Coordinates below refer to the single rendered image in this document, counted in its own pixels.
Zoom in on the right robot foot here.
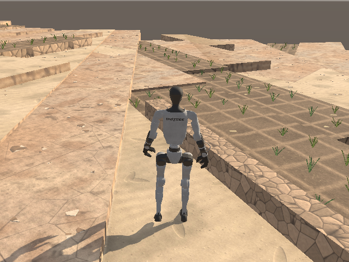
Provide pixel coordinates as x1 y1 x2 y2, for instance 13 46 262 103
180 209 188 222

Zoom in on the left robot forearm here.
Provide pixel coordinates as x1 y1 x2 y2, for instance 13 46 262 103
144 131 154 149

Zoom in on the right robot forearm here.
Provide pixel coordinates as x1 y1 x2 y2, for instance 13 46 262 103
196 133 208 157

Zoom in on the right robot upper arm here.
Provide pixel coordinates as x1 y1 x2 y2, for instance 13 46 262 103
187 110 202 141

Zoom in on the left robot thigh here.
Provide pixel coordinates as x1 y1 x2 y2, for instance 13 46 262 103
156 152 167 187

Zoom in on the left robot upper arm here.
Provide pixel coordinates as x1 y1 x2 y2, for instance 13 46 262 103
148 110 164 139

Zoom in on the left robot hand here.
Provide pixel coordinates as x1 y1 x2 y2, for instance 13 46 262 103
143 147 155 157

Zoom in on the right robot hand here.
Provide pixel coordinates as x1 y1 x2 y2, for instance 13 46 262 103
196 155 209 169

